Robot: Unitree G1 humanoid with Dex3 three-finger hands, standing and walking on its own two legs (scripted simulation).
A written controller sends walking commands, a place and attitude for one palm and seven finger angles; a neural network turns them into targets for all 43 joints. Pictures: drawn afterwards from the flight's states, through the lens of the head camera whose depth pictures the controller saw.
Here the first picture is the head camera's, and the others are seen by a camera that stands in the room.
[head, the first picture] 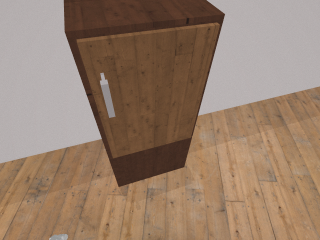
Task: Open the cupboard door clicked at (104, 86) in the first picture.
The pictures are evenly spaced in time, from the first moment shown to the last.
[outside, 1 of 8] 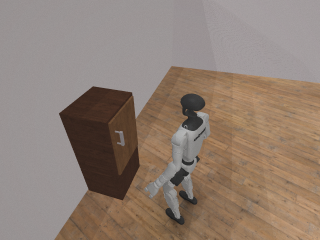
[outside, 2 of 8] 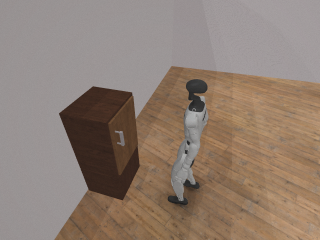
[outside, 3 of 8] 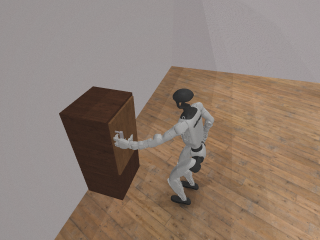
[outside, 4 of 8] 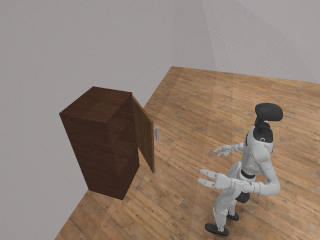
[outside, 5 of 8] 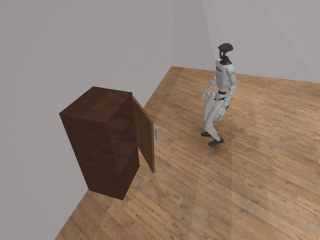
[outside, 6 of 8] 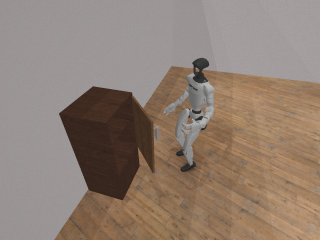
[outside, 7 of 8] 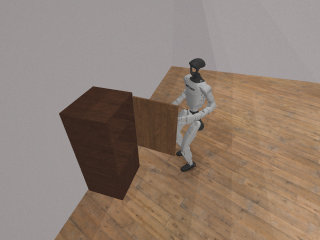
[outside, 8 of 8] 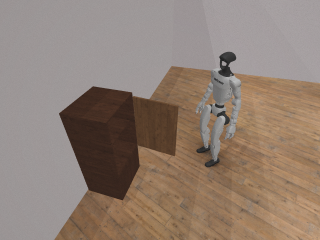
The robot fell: no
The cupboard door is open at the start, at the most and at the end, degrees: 0 89 85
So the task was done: yes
